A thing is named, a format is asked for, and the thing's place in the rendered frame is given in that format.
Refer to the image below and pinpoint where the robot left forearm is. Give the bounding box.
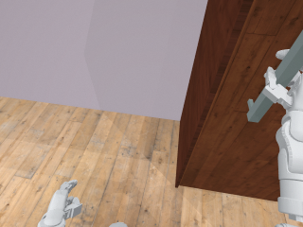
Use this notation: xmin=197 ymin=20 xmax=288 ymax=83
xmin=37 ymin=209 xmax=66 ymax=227

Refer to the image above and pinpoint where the wardrobe door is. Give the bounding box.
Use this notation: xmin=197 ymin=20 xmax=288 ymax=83
xmin=179 ymin=0 xmax=303 ymax=201

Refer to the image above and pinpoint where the robot right hand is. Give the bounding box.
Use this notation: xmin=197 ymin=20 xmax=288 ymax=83
xmin=262 ymin=49 xmax=303 ymax=113

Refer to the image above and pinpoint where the robot left hand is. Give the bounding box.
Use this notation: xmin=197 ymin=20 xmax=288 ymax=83
xmin=47 ymin=179 xmax=82 ymax=220

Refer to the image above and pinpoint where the handle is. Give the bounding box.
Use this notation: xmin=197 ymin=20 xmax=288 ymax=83
xmin=247 ymin=30 xmax=303 ymax=123

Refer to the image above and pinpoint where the robot right forearm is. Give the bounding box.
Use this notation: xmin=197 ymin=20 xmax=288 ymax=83
xmin=276 ymin=111 xmax=303 ymax=222

